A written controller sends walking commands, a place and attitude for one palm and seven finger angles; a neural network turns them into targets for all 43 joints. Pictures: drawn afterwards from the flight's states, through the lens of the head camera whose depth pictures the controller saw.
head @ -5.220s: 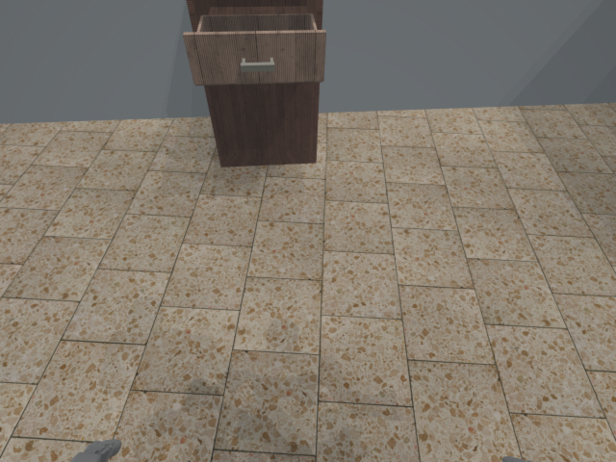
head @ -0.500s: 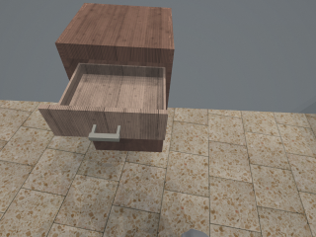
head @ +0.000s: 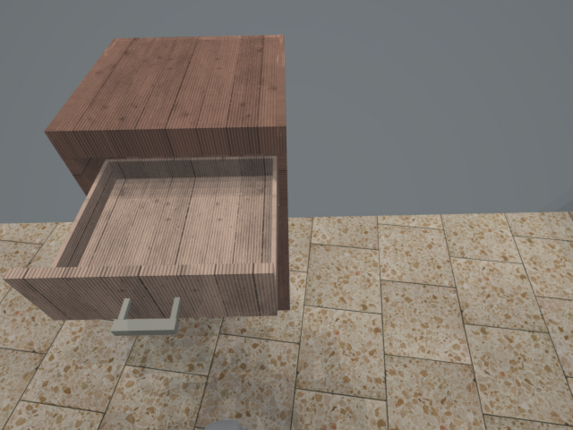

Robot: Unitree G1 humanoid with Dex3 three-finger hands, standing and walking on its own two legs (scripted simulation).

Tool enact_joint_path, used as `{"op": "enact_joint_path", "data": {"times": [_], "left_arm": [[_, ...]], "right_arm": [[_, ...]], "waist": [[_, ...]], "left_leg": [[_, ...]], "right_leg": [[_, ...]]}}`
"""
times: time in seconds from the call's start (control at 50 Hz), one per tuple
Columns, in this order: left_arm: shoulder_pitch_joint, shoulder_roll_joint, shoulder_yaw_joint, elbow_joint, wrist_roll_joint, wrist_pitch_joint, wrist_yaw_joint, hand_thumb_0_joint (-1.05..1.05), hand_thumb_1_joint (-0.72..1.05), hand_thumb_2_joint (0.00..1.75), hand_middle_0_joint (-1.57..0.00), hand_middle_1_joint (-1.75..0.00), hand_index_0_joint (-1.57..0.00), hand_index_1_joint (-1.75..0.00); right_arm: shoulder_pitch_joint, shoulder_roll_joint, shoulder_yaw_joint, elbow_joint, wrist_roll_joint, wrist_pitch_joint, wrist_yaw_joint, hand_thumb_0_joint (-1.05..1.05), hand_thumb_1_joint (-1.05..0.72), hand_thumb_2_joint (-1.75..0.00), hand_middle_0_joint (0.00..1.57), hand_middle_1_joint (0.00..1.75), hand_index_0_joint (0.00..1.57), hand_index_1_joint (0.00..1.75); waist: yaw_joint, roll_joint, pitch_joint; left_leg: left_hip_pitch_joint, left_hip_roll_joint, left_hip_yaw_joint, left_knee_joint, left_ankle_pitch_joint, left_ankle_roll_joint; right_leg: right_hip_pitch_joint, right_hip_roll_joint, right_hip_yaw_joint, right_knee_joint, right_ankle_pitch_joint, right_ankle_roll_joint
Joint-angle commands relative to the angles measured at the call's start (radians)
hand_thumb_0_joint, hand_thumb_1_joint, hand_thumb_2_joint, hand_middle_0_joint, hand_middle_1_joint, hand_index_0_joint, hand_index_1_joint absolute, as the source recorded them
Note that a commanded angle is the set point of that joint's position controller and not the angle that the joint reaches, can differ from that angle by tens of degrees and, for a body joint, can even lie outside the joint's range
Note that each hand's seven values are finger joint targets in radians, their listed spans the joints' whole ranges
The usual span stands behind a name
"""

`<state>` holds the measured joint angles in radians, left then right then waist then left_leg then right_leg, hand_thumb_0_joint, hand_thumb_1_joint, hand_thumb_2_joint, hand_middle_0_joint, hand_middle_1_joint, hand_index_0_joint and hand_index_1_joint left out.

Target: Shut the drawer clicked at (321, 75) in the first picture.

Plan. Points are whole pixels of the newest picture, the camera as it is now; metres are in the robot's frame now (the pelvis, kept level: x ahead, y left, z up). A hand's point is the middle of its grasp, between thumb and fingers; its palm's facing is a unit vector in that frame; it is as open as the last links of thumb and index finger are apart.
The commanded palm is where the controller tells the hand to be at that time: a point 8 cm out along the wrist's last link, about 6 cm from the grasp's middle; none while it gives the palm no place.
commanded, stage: come to a stop and stand still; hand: left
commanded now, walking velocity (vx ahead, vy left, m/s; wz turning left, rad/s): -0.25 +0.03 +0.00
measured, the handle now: (148, 315) +0.31 +0.26 -0.09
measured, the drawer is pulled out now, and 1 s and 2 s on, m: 0.30 0.30 0.30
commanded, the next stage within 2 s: look again from close up in 0.82 s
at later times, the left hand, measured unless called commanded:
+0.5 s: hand out of the picture +0.01 +0.19 -0.18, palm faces -0.01 -0.96 -0.29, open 7.4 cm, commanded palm none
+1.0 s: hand out of the picture +0.06 +0.17 -0.17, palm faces -0.01 -0.98 -0.20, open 7.3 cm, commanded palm none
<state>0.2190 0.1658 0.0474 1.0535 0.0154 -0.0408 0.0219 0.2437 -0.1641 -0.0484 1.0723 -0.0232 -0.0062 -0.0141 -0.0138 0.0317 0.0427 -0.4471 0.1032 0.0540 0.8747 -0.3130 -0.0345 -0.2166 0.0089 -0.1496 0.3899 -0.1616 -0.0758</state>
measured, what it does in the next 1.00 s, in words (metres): steps on the spot: left foot, then right foot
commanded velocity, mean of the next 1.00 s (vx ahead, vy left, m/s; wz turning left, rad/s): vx -0.04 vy -0.02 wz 0.00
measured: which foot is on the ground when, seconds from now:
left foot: up 0.00-0.10, down 0.12-1.00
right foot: down 0.00-0.18, up 0.20-0.40, down 0.42-1.00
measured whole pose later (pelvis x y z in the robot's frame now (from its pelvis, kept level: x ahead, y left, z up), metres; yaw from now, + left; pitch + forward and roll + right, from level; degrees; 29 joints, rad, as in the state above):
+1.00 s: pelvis +0.00 -0.01 +0.00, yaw -1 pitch -1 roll +0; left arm 0.23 0.18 -0.01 1.00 0.01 0.00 0.04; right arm 0.25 -0.16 0.00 1.06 -0.02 0.01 -0.02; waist -0.01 -0.01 0.04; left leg -0.23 0.01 0.04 0.49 -0.24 0.01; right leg -0.16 0.03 -0.06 0.46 -0.28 -0.04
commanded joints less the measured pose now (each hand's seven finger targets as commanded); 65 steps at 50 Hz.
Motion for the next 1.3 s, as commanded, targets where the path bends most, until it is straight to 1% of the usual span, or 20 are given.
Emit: {"op": "enact_joint_path", "data": {"times": [0.0, 0.06, 0.1, 0.12, 0.16, 0.28, 0.34, 0.36, 0.38, 0.4, 0.42, 0.44, 0.46, 0.52, 0.56, 0.6, 0.66, 0.78, 0.98, 1.28], "left_arm": [[0.046, 0.111, 0.003, -0.016, 0.002, -0.001, 0.003, 0.00, 0.90, 0.90, -0.20, -0.30, -0.20, -0.30], [0.042, 0.115, 0.003, 0.004, -0.006, 0.019, 0.009, 0.00, 0.90, 0.90, -0.20, -0.30, -0.20, -0.30], [0.095, 0.077, -0.002, -0.001, -0.009, 0.037, 0.017, 0.00, 0.90, 0.90, -0.20, -0.30, -0.20, -0.30], [0.114, 0.065, -0.006, 0.000, -0.005, 0.043, 0.018, 0.00, 0.90, 0.90, -0.20, -0.30, -0.20, -0.30], [0.121, 0.082, -0.003, 0.011, -0.007, 0.058, 0.013, 0.00, 0.90, 0.90, -0.20, -0.30, -0.20, -0.30], [0.136, 0.064, 0.003, 0.000, 0.006, 0.071, 0.006, 0.00, 0.90, 0.90, -0.20, -0.30, -0.20, -0.30], [0.158, 0.046, -0.001, -0.002, 0.003, 0.063, 0.008, 0.00, 0.90, 0.90, -0.20, -0.30, -0.20, -0.30], [0.164, 0.196, -0.035, -0.067, 0.016, 0.042, 0.009, 0.00, 0.90, 0.90, -0.20, -0.30, -0.20, -0.30], [0.208, 0.133, -0.016, -0.076, 0.016, 0.053, 0.004, 0.00, 0.90, 0.90, -0.20, -0.30, -0.20, -0.30], [0.195, 0.166, -0.011, -0.100, 0.028, 0.055, 0.010, 0.00, 0.90, 0.90, -0.20, -0.30, -0.20, -0.30], [0.111, 0.191, -0.012, -0.129, 0.029, 0.054, 0.015, 0.00, 0.90, 0.90, -0.20, -0.30, -0.20, -0.30], [0.068, 0.192, -0.008, -0.161, 0.021, 0.040, 0.023, 0.00, 0.90, 0.90, -0.20, -0.30, -0.20, -0.30], [0.054, 0.174, -0.015, -0.171, 0.017, 0.033, 0.031, 0.00, 0.90, 0.90, -0.20, -0.30, -0.20, -0.30], [0.042, 0.172, -0.002, -0.186, 0.019, 0.028, 0.035, 0.00, 0.90, 0.90, -0.20, -0.30, -0.20, -0.30], [0.058, 0.175, -0.010, -0.187, 0.013, 0.029, 0.033, 0.00, 0.90, 0.90, -0.20, -0.30, -0.20, -0.30], [0.073, 0.154, -0.014, -0.175, 0.001, 0.030, 0.033, 0.00, 0.90, 0.90, -0.20, -0.30, -0.20, -0.30], [0.086, 0.157, -0.019, -0.162, -0.002, 0.032, 0.031, 0.00, 0.90, 0.90, -0.20, -0.30, -0.20, -0.30], [0.050, 0.149, -0.023, -0.138, -0.002, 0.032, 0.025, 0.00, 0.90, 0.90, -0.20, -0.30, -0.20, -0.30], [0.083, 0.115, -0.029, -0.080, -0.004, 0.022, 0.022, 0.00, 0.90, 0.90, -0.20, -0.30, -0.20, -0.30], [0.163, 0.074, -0.044, 0.019, -0.001, 0.021, 0.024, 0.00, 0.90, 0.90, -0.20, -0.30, -0.20, -0.30]], "right_arm": [[0.081, -0.006, 0.025, -0.004, 0.014, 0.001, -0.006, 0.00, -0.90, -0.90, 0.20, 0.30, 0.20, 0.30], [0.093, -0.042, 0.022, 0.011, 0.020, 0.001, -0.011, 0.00, -0.90, -0.90, 0.20, 0.30, 0.20, 0.30], [0.054, -0.113, 0.014, -0.016, 0.014, -0.004, -0.019, 0.00, -0.90, -0.90, 0.20, 0.30, 0.20, 0.30], [0.020, -0.124, 0.012, -0.027, 0.013, 0.000, -0.023, 0.00, -0.90, -0.90, 0.20, 0.30, 0.20, 0.30], [-0.017, -0.133, 0.008, -0.039, 0.016, 0.002, -0.031, 0.00, -0.90, -0.90, 0.20, 0.30, 0.20, 0.30], [-0.045, -0.173, -0.023, -0.067, 0.008, 0.011, -0.041, 0.00, -0.90, -0.90, 0.20, 0.30, 0.20, 0.30], [-0.053, -0.165, -0.027, -0.065, 0.005, 0.015, -0.031, 0.00, -0.90, -0.90, 0.20, 0.30, 0.20, 0.30], [-0.076, -0.207, -0.021, -0.132, 0.009, 0.009, -0.037, 0.00, -0.90, -0.90, 0.20, 0.30, 0.20, 0.30], [-0.163, -0.197, -0.045, -0.179, 0.008, 0.006, -0.024, 0.00, -0.90, -0.90, 0.20, 0.30, 0.20, 0.30], [-0.131, -0.129, -0.034, -0.205, 0.010, 0.027, -0.017, 0.00, -0.90, -0.90, 0.20, 0.30, 0.20, 0.30], [-0.102, -0.079, -0.025, -0.216, 0.007, 0.041, -0.007, 0.00, -0.90, -0.90, 0.20, 0.30, 0.20, 0.30], [-0.086, -0.081, -0.024, -0.216, 0.004, 0.046, 0.000, 0.00, -0.90, -0.90, 0.20, 0.30, 0.20, 0.30], [-0.065, -0.085, -0.020, -0.212, -0.001, 0.049, 0.005, 0.00, -0.90, -0.90, 0.20, 0.30, 0.20, 0.30], [-0.062, -0.085, -0.017, -0.221, 0.010, 0.028, 0.004, 0.00, -0.90, -0.90, 0.20, 0.30, 0.20, 0.30], [-0.022, -0.070, -0.001, -0.194, 0.009, 0.019, 0.004, 0.00, -0.90, -0.90, 0.20, 0.30, 0.20, 0.30], [-0.013, -0.099, 0.003, -0.169, 0.007, 0.007, -0.002, 0.00, -0.90, -0.90, 0.20, 0.30, 0.20, 0.30], [-0.015, -0.117, 0.013, -0.141, 0.003, 0.004, -0.007, 0.00, -0.90, -0.90, 0.20, 0.30, 0.20, 0.30], [-0.003, -0.110, 0.021, -0.107, 0.001, 0.009, -0.006, 0.00, -0.90, -0.90, 0.20, 0.30, 0.20, 0.30], [0.033, -0.109, 0.029, -0.040, 0.008, -0.007, -0.012, 0.00, -0.90, -0.90, 0.20, 0.30, 0.20, 0.30], [0.060, -0.094, 0.036, 0.033, 0.017, -0.010, -0.016, 0.00, -0.90, -0.90, 0.20, 0.30, 0.20, 0.30]], "waist": [[0.012, -0.134, -0.052], [-0.007, -0.103, -0.047], [0.030, 0.055, 0.000], [0.039, 0.067, 0.019], [0.044, 0.228, 0.006], [0.023, 0.085, -0.113], [0.024, 0.110, -0.139], [0.042, 0.097, -0.068], [0.080, 0.029, -0.091], [0.049, -0.139, -0.070], [0.007, -0.215, -0.036], [0.004, -0.262, -0.040], [-0.007, -0.294, -0.031], [-0.008, -0.187, -0.023], [-0.008, -0.161, -0.044], [0.005, -0.059, -0.040], [0.027, 0.046, -0.052], [0.014, -0.026, 0.005], [0.017, -0.028, -0.022], [0.014, -0.039, 0.025]], "left_leg": [[0.159, -0.033, -0.004, -0.219, 0.030, -0.012], [0.316, -0.016, -0.026, -0.456, 0.260, -0.002], [0.268, 0.114, -0.125, -0.504, 0.496, 0.064], [0.239, 0.136, -0.140, -0.517, 0.482, 0.087], [0.185, 0.170, -0.192, -0.622, 0.452, 0.132], [0.336, 0.221, -0.185, -0.555, 0.588, 0.224], [0.325, 0.180, -0.149, -0.525, 0.512, 0.193], [0.298, 0.087, -0.151, -0.521, 0.246, 0.148], [0.168, 0.080, -0.111, -0.404, -0.004, 0.077], [0.108, -0.054, -0.031, -0.242, -0.077, 0.036], [0.100, -0.100, -0.009, -0.146, -0.104, 0.015], [0.059, -0.093, -0.049, -0.053, -0.100, 0.022], [0.034, -0.089, -0.053, -0.008, -0.071, 0.033], [0.052, -0.075, -0.037, -0.107, -0.073, 0.039], [0.159, -0.093, -0.008, -0.294, 0.048, 0.042], [0.250, -0.031, -0.081, -0.361, 0.250, 0.068], [0.236, 0.000, -0.117, -0.366, 0.366, 0.083], [0.201, -0.023, -0.096, -0.419, 0.130, 0.060], [0.252, -0.007, -0.102, -0.454, 0.233, 0.067], [0.268, -0.004, -0.112, -0.512, 0.177, 0.079]], "right_leg": [[0.005, -0.239, 0.169, -0.123, 0.324, -0.081], [-0.039, -0.194, 0.139, -0.023, 0.230, -0.017], [-0.049, -0.104, 0.117, 0.024, 0.008, 0.047], [-0.051, -0.079, 0.113, 0.033, -0.059, 0.057], [-0.001, -0.060, 0.077, 0.158, -0.169, 0.077], [-0.145, -0.050, 0.135, 0.432, -0.331, 0.087], [-0.079, -0.050, 0.118, 0.271, -0.266, 0.088], [-0.028, -0.017, 0.125, 0.201, -0.322, 0.084], [-0.090, -0.069, 0.199, 0.045, -0.208, 0.070], [-0.104, -0.160, 0.337, -0.081, -0.204, 0.030], [-0.184, -0.232, 0.409, -0.128, -0.298, -0.012], [-0.171, -0.249, 0.442, -0.152, -0.329, -0.035], [-0.117, -0.224, 0.413, -0.118, -0.168, -0.030], [-0.039, -0.220, 0.318, 0.006, 0.192, -0.067], [0.002, -0.184, 0.270, 0.056, 0.241, -0.029], [-0.045, -0.133, 0.229, 0.062, 0.139, 0.029], [0.019, -0.102, 0.198, 0.063, 0.125, 0.054], [0.001, -0.121, 0.235, -0.038, -0.069, 0.041], [0.046, -0.112, 0.214, -0.025, 0.058, 0.044], [0.019, -0.110, 0.204, -0.046, -0.005, 0.055]]}}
